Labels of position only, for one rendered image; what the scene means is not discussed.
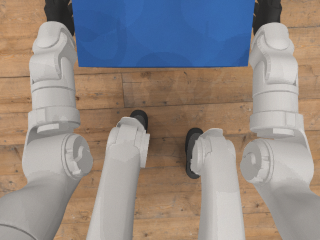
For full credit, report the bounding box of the right robot thigh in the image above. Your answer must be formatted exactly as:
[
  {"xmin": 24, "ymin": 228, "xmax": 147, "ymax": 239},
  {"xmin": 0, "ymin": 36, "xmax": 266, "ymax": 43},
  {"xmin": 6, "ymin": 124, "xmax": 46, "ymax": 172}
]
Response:
[{"xmin": 193, "ymin": 135, "xmax": 246, "ymax": 240}]

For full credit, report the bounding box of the left robot forearm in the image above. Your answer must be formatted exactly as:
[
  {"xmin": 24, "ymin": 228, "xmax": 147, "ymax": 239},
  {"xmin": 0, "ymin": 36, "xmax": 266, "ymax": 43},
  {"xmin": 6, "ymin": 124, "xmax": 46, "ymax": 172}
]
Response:
[{"xmin": 22, "ymin": 21, "xmax": 81, "ymax": 177}]

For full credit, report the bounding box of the left robot hand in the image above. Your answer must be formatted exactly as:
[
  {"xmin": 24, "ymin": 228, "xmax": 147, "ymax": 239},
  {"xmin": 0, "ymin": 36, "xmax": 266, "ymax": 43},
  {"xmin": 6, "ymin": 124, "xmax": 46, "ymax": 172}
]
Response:
[{"xmin": 44, "ymin": 0, "xmax": 75, "ymax": 37}]

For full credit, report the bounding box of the right robot hand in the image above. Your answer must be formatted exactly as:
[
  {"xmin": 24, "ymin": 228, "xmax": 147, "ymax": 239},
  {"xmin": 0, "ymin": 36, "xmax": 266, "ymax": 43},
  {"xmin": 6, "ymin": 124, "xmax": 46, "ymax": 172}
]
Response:
[{"xmin": 252, "ymin": 0, "xmax": 282, "ymax": 36}]

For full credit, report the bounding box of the right robot forearm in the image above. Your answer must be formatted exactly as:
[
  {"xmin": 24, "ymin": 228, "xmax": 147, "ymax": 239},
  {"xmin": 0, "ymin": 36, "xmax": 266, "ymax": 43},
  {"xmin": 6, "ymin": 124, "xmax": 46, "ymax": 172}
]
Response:
[{"xmin": 248, "ymin": 22, "xmax": 314, "ymax": 177}]

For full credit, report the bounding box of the right robot upper arm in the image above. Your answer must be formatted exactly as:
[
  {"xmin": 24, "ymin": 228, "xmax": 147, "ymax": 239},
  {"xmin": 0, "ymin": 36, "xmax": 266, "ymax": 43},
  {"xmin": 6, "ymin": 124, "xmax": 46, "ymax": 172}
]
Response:
[{"xmin": 240, "ymin": 138, "xmax": 320, "ymax": 240}]

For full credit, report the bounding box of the left robot upper arm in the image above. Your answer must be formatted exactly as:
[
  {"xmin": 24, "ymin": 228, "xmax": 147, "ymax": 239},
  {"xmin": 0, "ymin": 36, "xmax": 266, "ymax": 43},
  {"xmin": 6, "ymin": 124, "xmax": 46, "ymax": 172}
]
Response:
[{"xmin": 0, "ymin": 133, "xmax": 93, "ymax": 240}]

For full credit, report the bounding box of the right robot foot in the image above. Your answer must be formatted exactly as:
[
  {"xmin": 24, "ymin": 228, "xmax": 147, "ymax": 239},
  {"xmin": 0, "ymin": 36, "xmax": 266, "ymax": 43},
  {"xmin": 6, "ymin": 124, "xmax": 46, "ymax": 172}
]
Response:
[{"xmin": 185, "ymin": 127, "xmax": 204, "ymax": 179}]

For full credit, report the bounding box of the carton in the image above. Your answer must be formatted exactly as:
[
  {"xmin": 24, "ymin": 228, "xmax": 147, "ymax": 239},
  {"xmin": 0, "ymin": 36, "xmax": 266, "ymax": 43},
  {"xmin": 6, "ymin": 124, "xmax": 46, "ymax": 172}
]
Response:
[{"xmin": 71, "ymin": 0, "xmax": 255, "ymax": 68}]

